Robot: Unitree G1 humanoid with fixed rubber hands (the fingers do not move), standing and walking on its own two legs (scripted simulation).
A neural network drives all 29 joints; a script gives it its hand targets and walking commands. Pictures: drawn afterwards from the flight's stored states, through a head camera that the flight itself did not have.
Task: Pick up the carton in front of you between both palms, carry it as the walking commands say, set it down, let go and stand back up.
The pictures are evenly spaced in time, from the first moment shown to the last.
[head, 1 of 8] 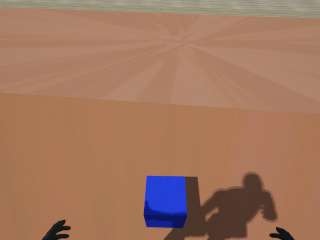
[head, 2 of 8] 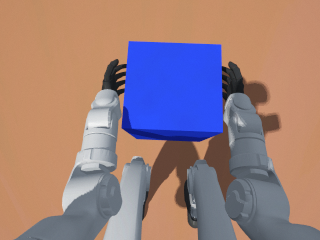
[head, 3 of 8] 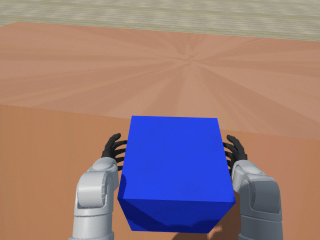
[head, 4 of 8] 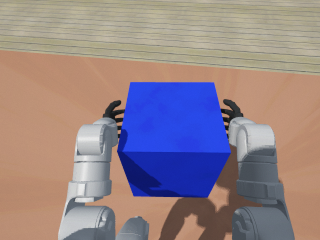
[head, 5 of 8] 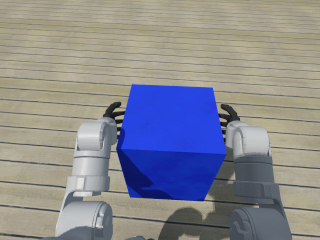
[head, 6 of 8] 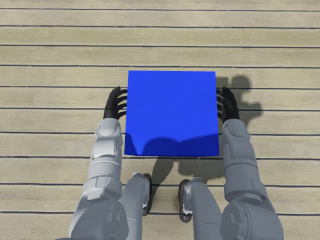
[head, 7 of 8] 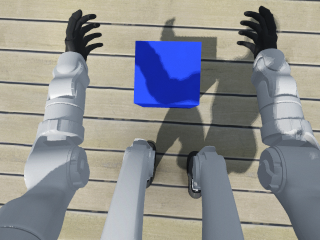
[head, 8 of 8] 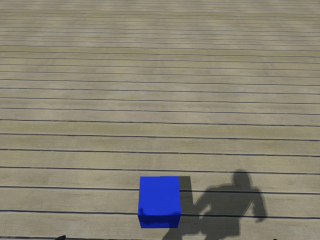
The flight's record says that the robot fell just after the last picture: no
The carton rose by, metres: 0.69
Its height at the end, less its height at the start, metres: -0.30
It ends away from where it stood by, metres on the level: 4.87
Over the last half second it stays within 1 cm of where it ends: yes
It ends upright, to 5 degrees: yes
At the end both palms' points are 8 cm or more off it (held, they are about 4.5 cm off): yes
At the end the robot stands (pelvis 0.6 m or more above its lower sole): yes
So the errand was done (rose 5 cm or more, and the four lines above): yes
